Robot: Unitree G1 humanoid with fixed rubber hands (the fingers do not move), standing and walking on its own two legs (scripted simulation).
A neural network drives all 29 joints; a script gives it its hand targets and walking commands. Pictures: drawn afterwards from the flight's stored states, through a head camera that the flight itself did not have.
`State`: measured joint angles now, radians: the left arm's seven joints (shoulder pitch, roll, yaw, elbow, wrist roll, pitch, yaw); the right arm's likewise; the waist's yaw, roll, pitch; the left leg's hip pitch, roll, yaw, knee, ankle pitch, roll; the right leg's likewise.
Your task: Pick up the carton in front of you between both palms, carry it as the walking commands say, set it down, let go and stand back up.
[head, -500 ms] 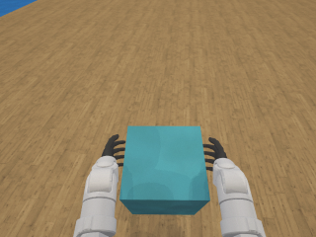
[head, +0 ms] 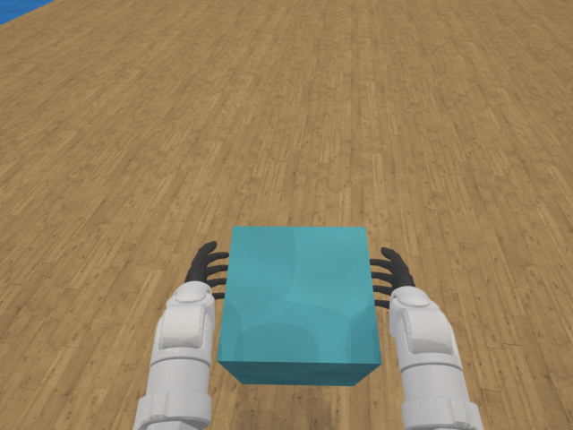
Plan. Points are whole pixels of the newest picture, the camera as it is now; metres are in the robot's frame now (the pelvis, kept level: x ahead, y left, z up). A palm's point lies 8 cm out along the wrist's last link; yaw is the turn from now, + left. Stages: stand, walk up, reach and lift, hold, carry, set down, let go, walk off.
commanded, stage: hold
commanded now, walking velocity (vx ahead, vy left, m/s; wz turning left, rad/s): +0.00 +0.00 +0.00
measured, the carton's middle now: (298, 312) +0.32 +0.00 -0.07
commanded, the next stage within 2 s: set down in 0.46 s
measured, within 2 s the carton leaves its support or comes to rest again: neither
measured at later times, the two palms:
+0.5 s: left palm (187, 299) +0.27 +0.16 +0.05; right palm (394, 284) +0.30 -0.14 +0.04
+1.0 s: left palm (209, 318) +0.32 +0.16 -0.09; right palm (367, 305) +0.35 -0.13 -0.11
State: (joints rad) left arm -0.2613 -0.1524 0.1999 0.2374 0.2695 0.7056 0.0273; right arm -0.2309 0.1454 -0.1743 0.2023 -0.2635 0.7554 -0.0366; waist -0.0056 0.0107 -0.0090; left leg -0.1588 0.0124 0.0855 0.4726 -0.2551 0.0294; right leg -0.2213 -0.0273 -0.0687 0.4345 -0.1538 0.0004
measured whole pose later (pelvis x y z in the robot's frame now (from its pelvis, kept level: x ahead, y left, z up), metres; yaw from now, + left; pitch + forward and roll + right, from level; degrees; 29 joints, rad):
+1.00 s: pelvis -0.02 -0.02 -0.04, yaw +5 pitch +16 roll +0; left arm -0.56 -0.24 0.50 0.53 0.39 0.24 0.05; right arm -0.56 0.16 -0.45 0.58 -0.39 0.26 -0.04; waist 0.02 0.02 0.07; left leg -0.76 -0.05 -0.06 0.79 -0.30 0.00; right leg -0.80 0.04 0.04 0.77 -0.24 -0.01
